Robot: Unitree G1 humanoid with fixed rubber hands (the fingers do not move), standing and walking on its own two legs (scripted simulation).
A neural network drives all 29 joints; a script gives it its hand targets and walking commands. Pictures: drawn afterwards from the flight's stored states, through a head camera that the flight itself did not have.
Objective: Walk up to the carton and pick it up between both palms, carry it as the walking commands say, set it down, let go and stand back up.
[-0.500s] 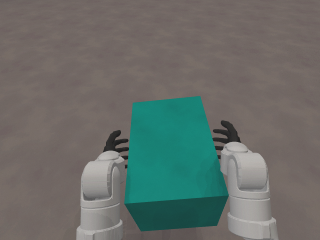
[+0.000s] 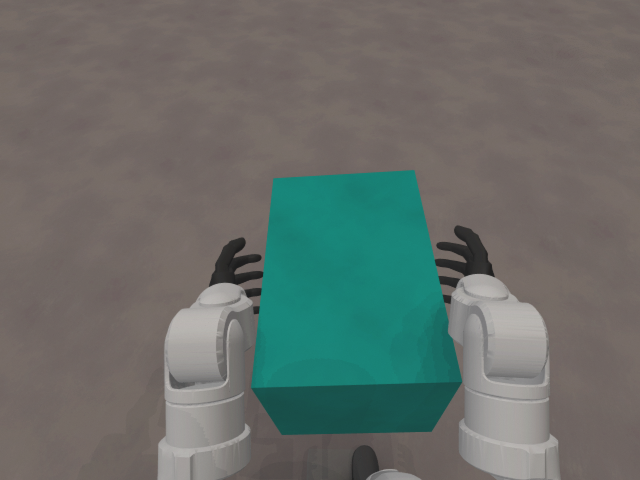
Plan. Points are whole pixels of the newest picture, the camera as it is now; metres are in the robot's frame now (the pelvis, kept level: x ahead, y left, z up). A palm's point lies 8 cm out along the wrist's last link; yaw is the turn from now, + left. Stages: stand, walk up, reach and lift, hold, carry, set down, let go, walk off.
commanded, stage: carry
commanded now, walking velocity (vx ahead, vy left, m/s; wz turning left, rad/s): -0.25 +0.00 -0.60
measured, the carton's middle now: (349, 300) +0.35 -0.01 +0.02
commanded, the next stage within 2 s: none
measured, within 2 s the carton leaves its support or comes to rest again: neither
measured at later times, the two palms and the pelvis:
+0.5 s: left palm (320, 454) +0.14 +0.03 +0.10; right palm out of the picture +0.04 -0.23 +0.10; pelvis -0.18 +0.02 -0.01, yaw -22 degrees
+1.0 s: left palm out of the picture -0.02 +0.08 +0.11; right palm out of the picture -0.15 -0.16 +0.14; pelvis -0.33 +0.11 +0.02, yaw -32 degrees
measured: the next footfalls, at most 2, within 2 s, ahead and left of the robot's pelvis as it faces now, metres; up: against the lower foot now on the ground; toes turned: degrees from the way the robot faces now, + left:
right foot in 0.46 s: -0.12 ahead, -0.13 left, +0.00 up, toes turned -21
left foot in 0.86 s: -0.30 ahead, +0.15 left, +0.00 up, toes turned -24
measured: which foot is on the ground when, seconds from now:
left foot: down 0.00-0.46, up 0.48-0.84, down 0.86-1.00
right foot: down 0.00-0.00, up 0.02-0.44, down 0.46-0.86, up 0.88-1.00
